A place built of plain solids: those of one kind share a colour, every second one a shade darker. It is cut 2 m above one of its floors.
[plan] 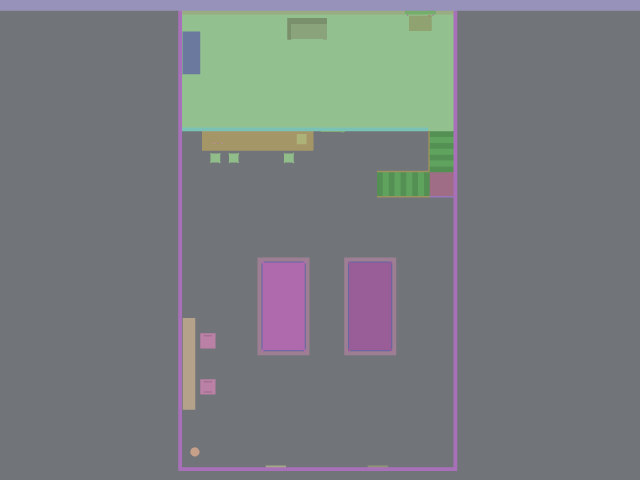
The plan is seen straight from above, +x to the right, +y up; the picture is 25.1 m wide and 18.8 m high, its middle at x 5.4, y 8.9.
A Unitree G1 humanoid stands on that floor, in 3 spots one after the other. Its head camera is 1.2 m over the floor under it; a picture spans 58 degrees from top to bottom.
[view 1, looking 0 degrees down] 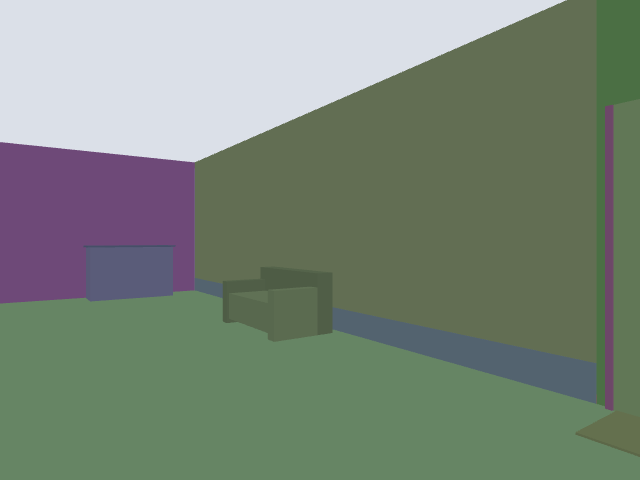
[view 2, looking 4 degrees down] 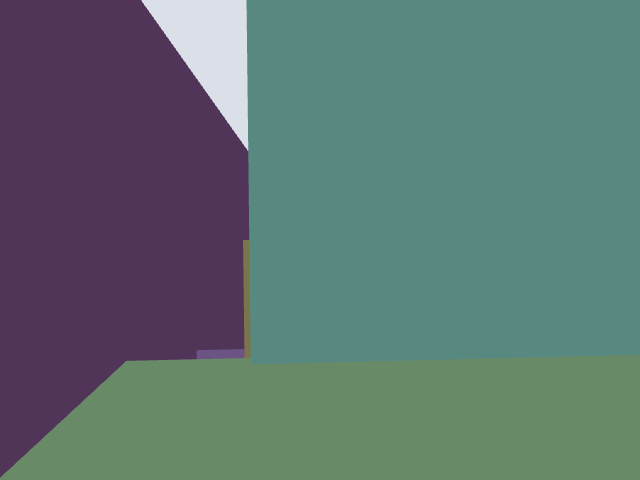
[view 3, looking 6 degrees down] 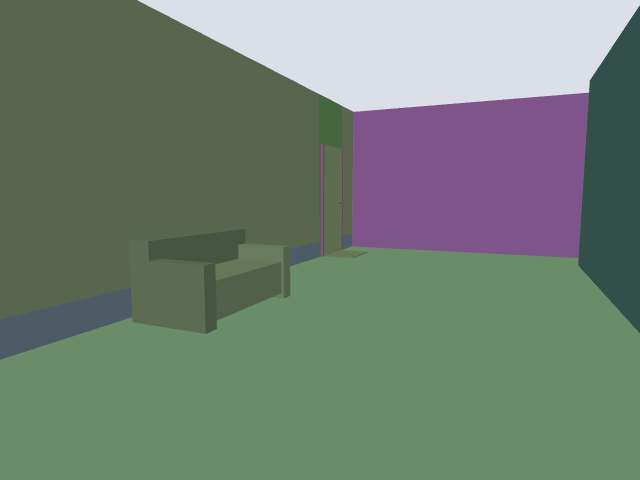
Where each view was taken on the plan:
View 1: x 10.16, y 14.26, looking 145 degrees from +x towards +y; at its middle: window_wall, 6.05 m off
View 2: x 9.33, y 16.63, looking -94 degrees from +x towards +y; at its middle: entrance_wall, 3.34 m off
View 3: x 1.20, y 14.36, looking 24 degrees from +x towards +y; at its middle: street_door_wall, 8.33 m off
